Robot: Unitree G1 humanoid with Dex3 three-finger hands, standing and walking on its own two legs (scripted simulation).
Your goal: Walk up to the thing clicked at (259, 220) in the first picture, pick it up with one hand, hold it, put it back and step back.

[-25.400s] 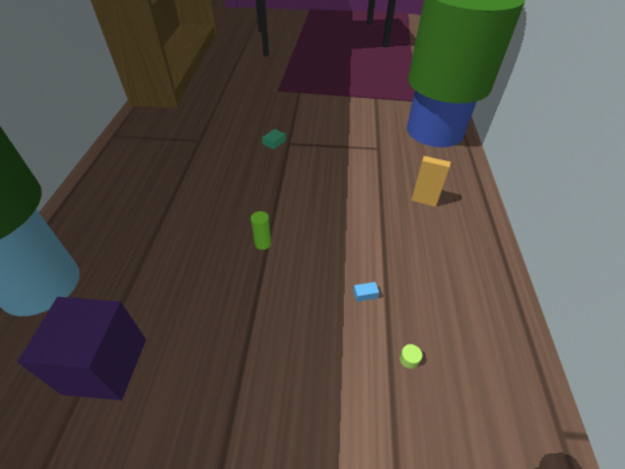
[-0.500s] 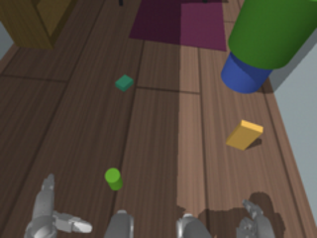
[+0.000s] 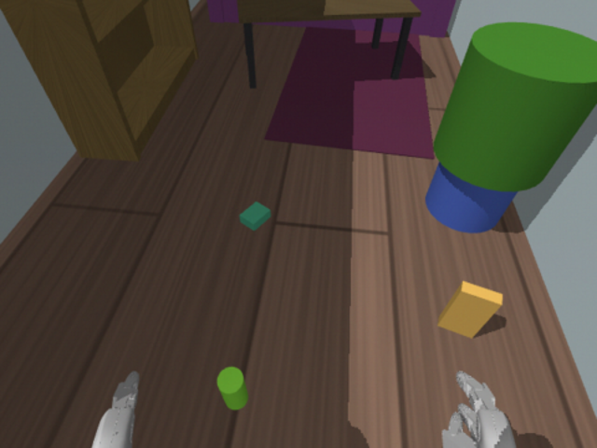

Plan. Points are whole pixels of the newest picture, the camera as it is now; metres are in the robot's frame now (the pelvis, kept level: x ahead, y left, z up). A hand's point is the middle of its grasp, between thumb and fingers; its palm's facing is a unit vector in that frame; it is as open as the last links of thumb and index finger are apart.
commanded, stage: home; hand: left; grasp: from the side
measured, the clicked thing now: (233, 389) +0.41 +0.19 -0.64
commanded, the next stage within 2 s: stand in 1.50 s
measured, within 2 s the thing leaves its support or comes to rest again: neither
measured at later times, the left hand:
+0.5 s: hand out of the picture +0.16 +0.17 -0.06, palm faces +0.10 -0.95 -0.28, open 17.5 cm
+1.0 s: hand out of the picture +0.16 +0.17 -0.06, palm faces +0.10 -0.96 -0.27, open 17.5 cm
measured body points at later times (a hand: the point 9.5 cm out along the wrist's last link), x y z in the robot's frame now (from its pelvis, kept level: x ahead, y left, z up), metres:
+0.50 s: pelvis -0.01 -0.01 +0.00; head +0.01 +0.00 +0.45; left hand +0.15 +0.22 -0.04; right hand +0.14 -0.25 -0.07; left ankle +0.02 +0.12 -0.68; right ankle +0.00 -0.13 -0.68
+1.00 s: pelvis -0.01 +0.00 +0.00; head +0.01 +0.00 +0.45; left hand +0.15 +0.22 -0.04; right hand +0.15 -0.25 -0.07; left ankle +0.02 +0.12 -0.68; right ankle +0.00 -0.13 -0.68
